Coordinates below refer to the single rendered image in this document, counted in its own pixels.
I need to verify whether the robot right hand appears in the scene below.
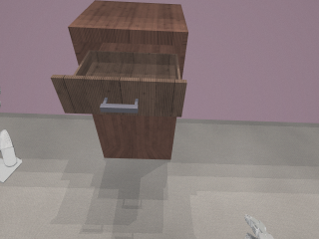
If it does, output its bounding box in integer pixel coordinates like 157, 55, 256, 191
244, 214, 274, 239

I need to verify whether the drawer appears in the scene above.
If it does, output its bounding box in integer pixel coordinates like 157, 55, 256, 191
51, 50, 187, 118

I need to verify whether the handle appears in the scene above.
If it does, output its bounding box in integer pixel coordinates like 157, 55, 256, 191
100, 98, 139, 114

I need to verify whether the robot left hand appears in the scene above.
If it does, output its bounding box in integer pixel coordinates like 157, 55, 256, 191
0, 88, 22, 183

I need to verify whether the cabinet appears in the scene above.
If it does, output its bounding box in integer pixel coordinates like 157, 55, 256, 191
68, 0, 188, 160

